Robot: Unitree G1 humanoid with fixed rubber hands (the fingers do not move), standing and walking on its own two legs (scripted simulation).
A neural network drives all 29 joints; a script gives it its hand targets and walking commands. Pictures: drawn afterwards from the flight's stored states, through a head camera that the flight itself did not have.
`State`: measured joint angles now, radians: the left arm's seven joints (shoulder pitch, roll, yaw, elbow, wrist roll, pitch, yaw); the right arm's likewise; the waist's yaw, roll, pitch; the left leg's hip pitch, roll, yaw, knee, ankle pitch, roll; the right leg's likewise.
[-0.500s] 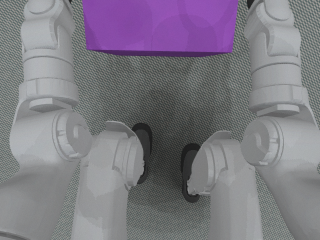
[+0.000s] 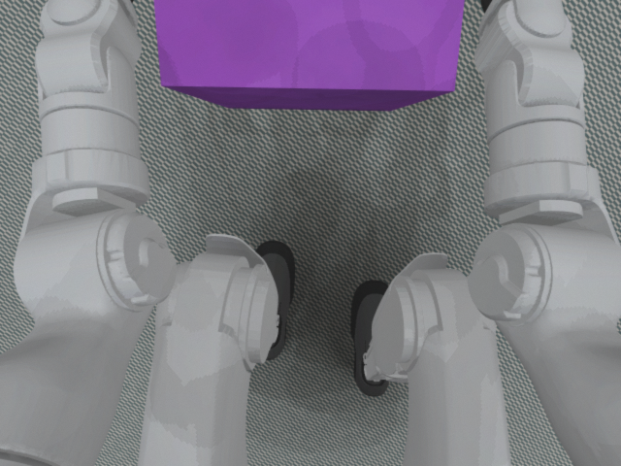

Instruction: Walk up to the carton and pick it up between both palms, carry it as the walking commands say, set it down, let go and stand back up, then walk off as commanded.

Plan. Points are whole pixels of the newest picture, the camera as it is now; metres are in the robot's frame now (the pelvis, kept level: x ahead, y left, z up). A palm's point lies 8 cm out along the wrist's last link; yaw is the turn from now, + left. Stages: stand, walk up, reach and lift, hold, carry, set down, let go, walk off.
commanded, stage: set down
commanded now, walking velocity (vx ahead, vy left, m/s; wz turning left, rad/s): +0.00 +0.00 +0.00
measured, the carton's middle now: out of the picture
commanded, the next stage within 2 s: let go in 2.00 s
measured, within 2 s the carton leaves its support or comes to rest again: neither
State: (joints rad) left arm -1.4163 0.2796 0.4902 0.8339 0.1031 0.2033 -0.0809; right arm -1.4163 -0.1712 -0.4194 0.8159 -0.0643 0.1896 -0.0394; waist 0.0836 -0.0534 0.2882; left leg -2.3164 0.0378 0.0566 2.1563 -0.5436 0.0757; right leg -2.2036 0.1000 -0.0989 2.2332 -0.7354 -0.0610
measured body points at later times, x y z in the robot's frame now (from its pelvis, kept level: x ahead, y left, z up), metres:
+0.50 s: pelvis -0.03 +0.00 +0.00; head +0.34 +0.04 +0.24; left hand +0.50 +0.27 -0.18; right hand +0.55 -0.10 -0.18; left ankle +0.11 +0.10 -0.34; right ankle +0.07 -0.09 -0.34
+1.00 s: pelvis -0.02 +0.01 +0.02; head +0.33 +0.04 +0.29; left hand +0.52 +0.30 -0.11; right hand +0.57 -0.12 -0.11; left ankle +0.11 +0.10 -0.34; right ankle +0.07 -0.09 -0.34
